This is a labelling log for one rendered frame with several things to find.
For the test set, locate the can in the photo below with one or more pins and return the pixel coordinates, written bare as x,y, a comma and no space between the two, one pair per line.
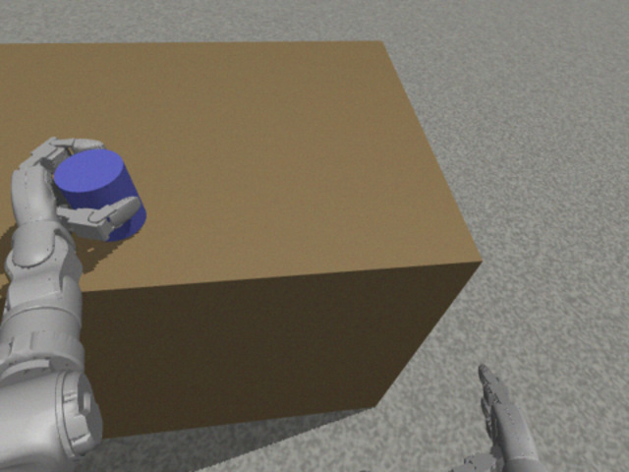
95,178

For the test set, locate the left robot arm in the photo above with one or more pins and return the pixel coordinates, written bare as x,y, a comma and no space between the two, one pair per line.
48,416

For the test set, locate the right robot hand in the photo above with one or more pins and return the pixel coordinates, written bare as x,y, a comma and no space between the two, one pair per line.
506,426

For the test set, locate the left robot hand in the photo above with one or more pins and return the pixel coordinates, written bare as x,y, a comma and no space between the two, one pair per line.
35,196

